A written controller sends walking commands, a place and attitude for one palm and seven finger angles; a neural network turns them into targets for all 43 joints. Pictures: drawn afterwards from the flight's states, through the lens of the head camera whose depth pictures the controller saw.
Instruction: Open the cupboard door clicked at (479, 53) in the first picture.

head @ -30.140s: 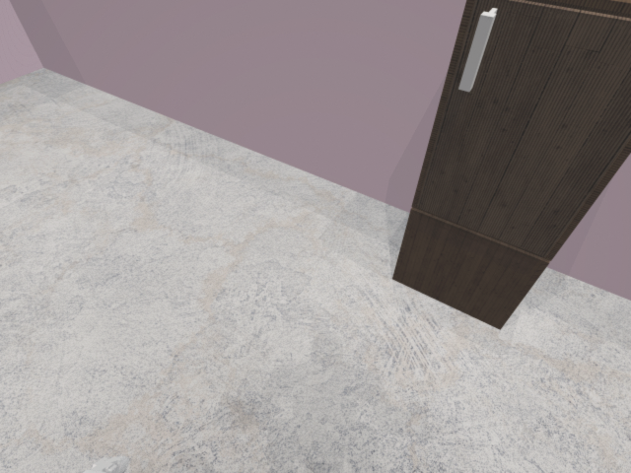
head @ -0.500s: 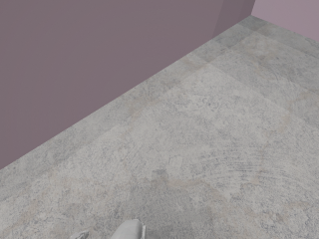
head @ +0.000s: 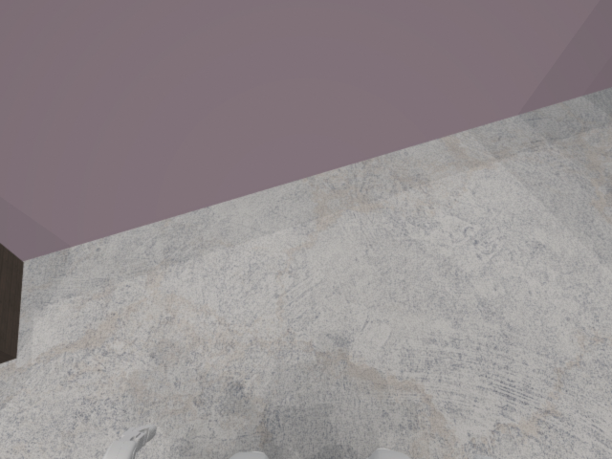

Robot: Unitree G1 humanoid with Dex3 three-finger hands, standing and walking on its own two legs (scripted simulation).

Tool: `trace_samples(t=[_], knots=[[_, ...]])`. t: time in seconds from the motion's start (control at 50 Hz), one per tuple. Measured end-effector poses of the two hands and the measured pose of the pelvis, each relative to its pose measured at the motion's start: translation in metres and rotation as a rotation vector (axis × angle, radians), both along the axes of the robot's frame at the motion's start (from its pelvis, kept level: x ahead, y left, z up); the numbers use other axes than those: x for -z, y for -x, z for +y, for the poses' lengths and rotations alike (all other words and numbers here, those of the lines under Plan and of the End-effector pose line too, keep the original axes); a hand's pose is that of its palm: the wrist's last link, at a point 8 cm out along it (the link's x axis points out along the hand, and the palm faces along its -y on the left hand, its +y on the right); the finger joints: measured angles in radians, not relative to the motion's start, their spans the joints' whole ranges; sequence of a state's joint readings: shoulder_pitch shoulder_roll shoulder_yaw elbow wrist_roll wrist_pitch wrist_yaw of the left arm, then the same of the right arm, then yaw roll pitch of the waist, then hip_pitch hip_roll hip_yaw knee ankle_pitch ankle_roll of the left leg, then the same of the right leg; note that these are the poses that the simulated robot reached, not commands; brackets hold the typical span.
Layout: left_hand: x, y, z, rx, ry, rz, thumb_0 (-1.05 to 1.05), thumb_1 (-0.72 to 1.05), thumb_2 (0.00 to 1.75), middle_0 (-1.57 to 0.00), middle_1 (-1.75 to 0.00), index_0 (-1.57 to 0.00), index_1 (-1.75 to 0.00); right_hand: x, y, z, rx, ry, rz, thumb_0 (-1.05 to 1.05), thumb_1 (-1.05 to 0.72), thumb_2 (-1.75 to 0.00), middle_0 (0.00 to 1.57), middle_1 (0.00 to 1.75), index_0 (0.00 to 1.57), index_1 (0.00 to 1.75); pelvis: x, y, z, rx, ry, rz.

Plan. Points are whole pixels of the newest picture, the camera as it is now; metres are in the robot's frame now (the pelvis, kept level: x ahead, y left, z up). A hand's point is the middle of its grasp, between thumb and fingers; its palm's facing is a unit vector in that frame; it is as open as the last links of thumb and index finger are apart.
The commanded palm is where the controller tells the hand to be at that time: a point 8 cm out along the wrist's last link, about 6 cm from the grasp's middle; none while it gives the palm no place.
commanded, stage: turn to face it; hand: left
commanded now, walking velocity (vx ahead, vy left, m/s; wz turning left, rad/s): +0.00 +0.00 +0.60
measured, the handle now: out of the picture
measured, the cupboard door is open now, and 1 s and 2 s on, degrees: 44 44 44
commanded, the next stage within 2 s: take the last steps up to it in 1.74 s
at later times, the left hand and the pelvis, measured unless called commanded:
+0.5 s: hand out of the picture -0.01 +0.20 -0.18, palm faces +0.34 -0.91 -0.23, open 7.4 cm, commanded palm none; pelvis +0.01 -0.01 -0.01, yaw +19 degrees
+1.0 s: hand out of the picture +0.00 +0.15 -0.14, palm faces +0.55 -0.79 -0.26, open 7.4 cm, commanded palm none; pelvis +0.04 -0.06 +0.01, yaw +36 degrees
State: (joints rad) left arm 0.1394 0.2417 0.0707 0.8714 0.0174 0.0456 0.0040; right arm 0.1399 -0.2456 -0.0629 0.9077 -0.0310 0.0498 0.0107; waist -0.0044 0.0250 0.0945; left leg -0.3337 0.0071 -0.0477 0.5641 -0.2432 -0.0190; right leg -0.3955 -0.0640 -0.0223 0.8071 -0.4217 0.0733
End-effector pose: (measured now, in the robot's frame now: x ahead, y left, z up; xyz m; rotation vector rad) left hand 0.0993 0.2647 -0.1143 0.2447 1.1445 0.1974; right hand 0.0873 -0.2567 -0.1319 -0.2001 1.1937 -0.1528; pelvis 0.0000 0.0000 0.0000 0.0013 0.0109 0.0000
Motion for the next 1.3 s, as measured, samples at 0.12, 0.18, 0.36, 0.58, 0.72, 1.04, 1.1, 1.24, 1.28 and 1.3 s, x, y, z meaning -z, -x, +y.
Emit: trace_samples(t=[0.12, 0.18, 0.36, 0.58, 0.72, 1.04, 1.1, 1.24, 1.28, 1.3], knots=[[-0.007, 0.018, -0.025, -0.053, -0.029, -0.019, 0.00, 0.91, 0.90, -0.20, -0.30, -0.20, -0.30, 0.013, -0.012, -0.024, -0.033, -0.025, 0.036, 0.01, -0.90, -0.90, 0.20, 0.30, 0.20, 0.30, 0.002, -0.002, -0.024, -0.083, -0.021, 0.000], [-0.008, 0.036, -0.037, -0.095, -0.007, 0.019, 0.00, 0.91, 0.90, -0.20, -0.30, -0.20, -0.30, 0.006, -0.022, -0.027, -0.064, -0.027, 0.052, 0.01, -0.90, -0.90, 0.20, 0.30, 0.20, 0.30, -0.005, -0.006, -0.029, -0.119, -0.034, 0.002], [0.015, 0.091, -0.047, -0.252, 0.085, 0.085, 0.00, 0.91, 0.90, -0.21, -0.30, -0.20, -0.30, -0.009, -0.078, 0.003, -0.240, 0.002, 0.028, 0.01, -0.91, -0.90, 0.20, 0.30, 0.19, 0.30, -0.005, -0.012, -0.024, -0.250, -0.032, -0.001], [0.021, 0.123, -0.009, -0.404, 0.068, 0.098, 0.01, 0.91, 0.90, -0.20, -0.30, -0.20, -0.30, -0.019, -0.109, 0.043, -0.389, 0.038, -0.055, 0.00, -0.90, -0.90, 0.20, 0.30, 0.20, 0.30, -0.002, -0.008, -0.012, -0.364, 0.009, -0.003], [0.001, 0.105, -0.011, -0.437, 0.018, 0.010, 0.01, 0.91, 0.90, -0.20, -0.30, -0.19, -0.30, -0.009, -0.104, 0.031, -0.428, 0.014, 0.019, 0.00, -0.90, -0.90, 0.20, 0.30, 0.20, 0.30, -0.006, -0.015, -0.028, -0.440, 0.019, 0.010], [0.001, 0.142, -0.090, -0.629, 0.068, 0.049, 0.00, 0.91, 0.90, -0.20, -0.30, -0.20, -0.30, -0.004, -0.162, 0.030, -0.593, 0.007, 0.093, 0.01, -0.91, -0.90, 0.20, 0.30, 0.19, 0.30, -0.011, -0.040, -0.056, -0.653, -0.042, 0.016], [0.011, 0.165, -0.094, -0.692, 0.089, 0.066, 0.00, 0.92, 0.90, -0.21, -0.30, -0.20, -0.30, -0.006, -0.181, 0.055, -0.668, 0.016, 0.063, 0.01, -0.91, -0.90, 0.20, 0.30, 0.19, 0.30, -0.007, -0.039, -0.051, -0.698, -0.038, 0.013], [0.034, 0.215, -0.083, -0.821, 0.104, 0.129, 0.01, 0.91, 0.90, -0.21, -0.30, -0.20, -0.30, -0.010, -0.210, 0.112, -0.803, 0.023, -0.075, 0.00, -0.91, -0.90, 0.20, 0.30, 0.20, 0.30, 0.009, -0.032, -0.036, -0.777, -0.015, 0.000], [0.028, 0.217, -0.077, -0.845, 0.090, 0.119, 0.01, 0.92, 0.90, -0.20, -0.30, -0.20, -0.30, -0.013, -0.211, 0.118, -0.824, 0.025, -0.081, 0.00, -0.90, -0.90, 0.20, 0.30, 0.20, 0.30, 0.005, -0.033, -0.035, -0.799, -0.006, -0.002], [0.024, 0.217, -0.074, -0.853, 0.082, 0.107, 0.01, 0.92, 0.90, -0.20, -0.30, -0.20, -0.30, -0.014, -0.211, 0.121, -0.835, 0.025, -0.078, 0.00, -0.90, -0.90, 0.20, 0.30, 0.20, 0.30, 0.003, -0.033, -0.035, -0.810, -0.002, -0.003]])
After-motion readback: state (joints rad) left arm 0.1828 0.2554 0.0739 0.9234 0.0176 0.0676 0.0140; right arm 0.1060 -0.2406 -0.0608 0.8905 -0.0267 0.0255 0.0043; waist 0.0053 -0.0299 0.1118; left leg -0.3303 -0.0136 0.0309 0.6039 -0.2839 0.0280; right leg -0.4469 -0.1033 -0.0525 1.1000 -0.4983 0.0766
